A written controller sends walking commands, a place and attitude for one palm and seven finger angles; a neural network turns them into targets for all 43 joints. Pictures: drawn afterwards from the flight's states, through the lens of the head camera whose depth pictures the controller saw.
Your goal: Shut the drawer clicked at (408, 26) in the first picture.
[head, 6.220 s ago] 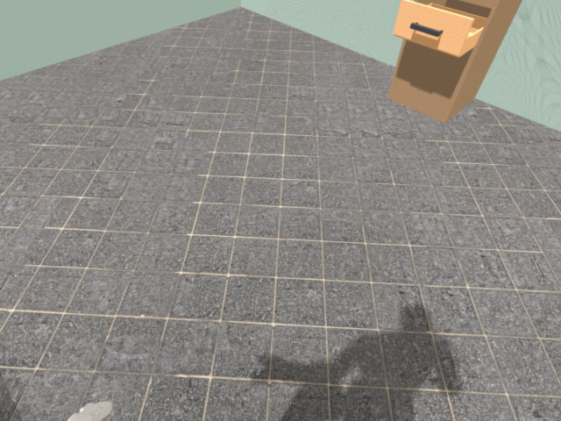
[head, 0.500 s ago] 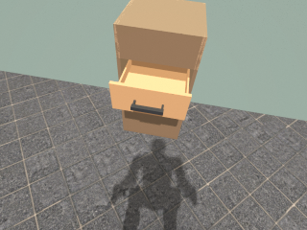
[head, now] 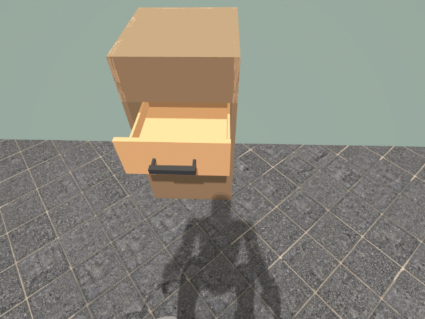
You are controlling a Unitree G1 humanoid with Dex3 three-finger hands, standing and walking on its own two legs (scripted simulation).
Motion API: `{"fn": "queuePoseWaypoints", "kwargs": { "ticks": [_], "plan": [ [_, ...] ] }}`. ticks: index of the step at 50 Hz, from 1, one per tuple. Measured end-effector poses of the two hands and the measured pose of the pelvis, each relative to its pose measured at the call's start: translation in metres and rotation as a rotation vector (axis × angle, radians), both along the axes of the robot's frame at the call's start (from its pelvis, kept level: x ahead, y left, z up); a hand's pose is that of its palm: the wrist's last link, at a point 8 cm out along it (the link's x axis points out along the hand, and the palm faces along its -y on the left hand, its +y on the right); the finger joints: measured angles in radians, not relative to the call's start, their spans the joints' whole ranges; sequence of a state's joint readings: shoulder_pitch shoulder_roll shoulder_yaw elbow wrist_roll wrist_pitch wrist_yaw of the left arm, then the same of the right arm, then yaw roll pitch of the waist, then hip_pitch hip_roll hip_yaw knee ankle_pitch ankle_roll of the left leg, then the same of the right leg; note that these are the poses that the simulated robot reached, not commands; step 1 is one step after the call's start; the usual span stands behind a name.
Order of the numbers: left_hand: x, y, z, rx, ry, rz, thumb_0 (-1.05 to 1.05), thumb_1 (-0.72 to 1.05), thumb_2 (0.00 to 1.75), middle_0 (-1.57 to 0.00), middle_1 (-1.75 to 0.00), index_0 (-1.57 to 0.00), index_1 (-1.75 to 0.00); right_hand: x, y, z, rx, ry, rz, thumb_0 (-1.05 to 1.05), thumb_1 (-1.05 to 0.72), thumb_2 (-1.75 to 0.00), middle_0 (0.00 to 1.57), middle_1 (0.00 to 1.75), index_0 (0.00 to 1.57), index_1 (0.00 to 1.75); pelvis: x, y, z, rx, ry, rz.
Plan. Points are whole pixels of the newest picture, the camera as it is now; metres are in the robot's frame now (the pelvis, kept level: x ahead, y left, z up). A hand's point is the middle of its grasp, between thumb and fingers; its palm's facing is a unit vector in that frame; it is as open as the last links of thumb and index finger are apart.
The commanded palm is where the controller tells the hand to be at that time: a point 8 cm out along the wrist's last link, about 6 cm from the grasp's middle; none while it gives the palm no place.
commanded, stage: take the last steps up to it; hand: left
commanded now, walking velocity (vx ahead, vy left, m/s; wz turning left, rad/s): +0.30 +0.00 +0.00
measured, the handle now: (173, 165) +0.62 +0.17 -0.20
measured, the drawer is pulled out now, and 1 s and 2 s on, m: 0.21 0.21 0.21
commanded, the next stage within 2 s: come to a stop and stand still in 0.56 s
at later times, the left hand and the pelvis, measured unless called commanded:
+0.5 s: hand (134, 301) +0.19 +0.20 -0.17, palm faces +0.05 -0.98 -0.19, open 7.3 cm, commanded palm none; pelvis +0.15 +0.01 +0.00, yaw -1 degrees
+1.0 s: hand (152, 270) +0.26 +0.17 -0.17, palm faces +0.07 -0.97 -0.23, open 7.3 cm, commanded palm none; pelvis +0.23 -0.02 +0.00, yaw +0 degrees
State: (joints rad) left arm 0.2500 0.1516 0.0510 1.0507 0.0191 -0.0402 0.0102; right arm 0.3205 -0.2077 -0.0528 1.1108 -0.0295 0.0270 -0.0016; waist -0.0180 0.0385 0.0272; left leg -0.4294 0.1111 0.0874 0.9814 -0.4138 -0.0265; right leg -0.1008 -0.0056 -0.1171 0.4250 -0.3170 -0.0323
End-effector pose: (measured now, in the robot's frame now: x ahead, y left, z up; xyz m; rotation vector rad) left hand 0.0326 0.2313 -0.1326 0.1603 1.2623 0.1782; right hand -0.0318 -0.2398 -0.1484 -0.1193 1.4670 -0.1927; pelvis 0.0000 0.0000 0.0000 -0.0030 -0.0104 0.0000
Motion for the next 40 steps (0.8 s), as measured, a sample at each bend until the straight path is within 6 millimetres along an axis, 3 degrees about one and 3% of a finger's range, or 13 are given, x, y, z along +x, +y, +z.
{"fn": "queuePoseWaypoints", "kwargs": {
  "ticks": [9, 14, 17, 23, 30, 34, 40],
  "plan": [
    [-0.024, -0.006, -0.015, -0.058, 0.207, 0.049, 0.00, 0.92, 0.90, -0.20, -0.30, -0.20, -0.30, 0.123, 0.014, 0.006, 0.005, -0.169, 0.065, 0.01, -0.91, -0.89, 0.20, 0.30, 0.20, 0.30, 0.052, 0.007, -0.003, -0.010, 0.000, 0.000],
    [-0.012, 0.005, -0.035, -0.089, 0.290, 0.072, 0.01, 0.91, 0.90, -0.20, -0.30, -0.20, -0.30, 0.186, 0.032, -0.001, -0.025, -0.267, 0.100, 0.00, -0.91, -0.89, 0.20, 0.30, 0.20, 0.30, 0.088, 0.022, -0.019, -0.005, -0.015, -0.017],
    [0.022, 0.012, -0.032, -0.080, 0.260, 0.051, 0.01, 0.91, 0.90, -0.20, -0.30, -0.20, -0.30, 0.196, 0.037, 0.003, -0.029, -0.276, 0.073, 0.00, -0.91, -0.89, 0.20, 0.30, 0.20, 0.30, 0.104, 0.025, -0.015, 0.001, -0.025, -0.028],
    [0.122, 0.015, -0.013, -0.049, 0.068, 0.016, 0.01, 0.91, 0.90, -0.19, -0.30, -0.20, -0.30, 0.193, 0.029, 0.010, -0.026, -0.192, 0.042, -0.01, -0.93, -0.89, 0.20, 0.30, 0.20, 0.30, 0.136, 0.019, 0.000, 0.014, -0.020, -0.023],
    [0.213, -0.003, 0.002, 0.015, -0.068, -0.041, 0.01, 0.93, 0.90, -0.19, -0.30, -0.19, -0.30, 0.194, 0.013, -0.009, 0.047, -0.087, -0.013, 0.00, -0.91, -0.89, 0.20, 0.30, 0.20, 0.30, 0.178, -0.010, -0.005, 0.034, -0.025, -0.024],
    [0.234, -0.023, -0.001, 0.027, -0.091, -0.040, 0.01, 0.92, 0.90, -0.19, -0.30, -0.19, -0.30, 0.210, -0.002, -0.023, 0.071, -0.047, -0.013, 0.00, -0.91, -0.89, 0.20, 0.30, 0.20, 0.30, 0.201, -0.027, -0.013, 0.025, -0.027, -0.013],
    [0.231, -0.037, 0.006, 0.026, -0.008, -0.001, 0.00, 0.95, 0.90, -0.20, -0.30, -0.20, -0.30, 0.260, -0.018, -0.007, 0.045, -0.081, 0.015, 0.00, -0.91, -0.89, 0.20, 0.30, 0.20, 0.30, 0.225, -0.036, 0.001, 0.023, -0.013, -0.008]
  ]
}}
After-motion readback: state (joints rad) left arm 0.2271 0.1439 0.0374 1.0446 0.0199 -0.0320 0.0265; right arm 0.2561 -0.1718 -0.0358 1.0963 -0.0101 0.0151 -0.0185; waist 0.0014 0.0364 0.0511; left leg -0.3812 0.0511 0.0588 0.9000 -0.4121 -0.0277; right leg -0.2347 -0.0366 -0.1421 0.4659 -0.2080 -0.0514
